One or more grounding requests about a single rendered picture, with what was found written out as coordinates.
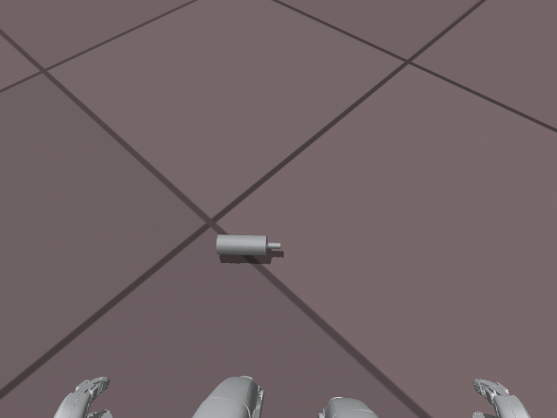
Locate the left robot hand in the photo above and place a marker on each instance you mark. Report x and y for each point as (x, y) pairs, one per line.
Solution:
(77, 404)

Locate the right robot hand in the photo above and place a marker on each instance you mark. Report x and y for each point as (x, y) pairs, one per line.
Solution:
(505, 405)

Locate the bottle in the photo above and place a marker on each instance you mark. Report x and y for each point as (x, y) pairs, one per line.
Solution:
(244, 244)

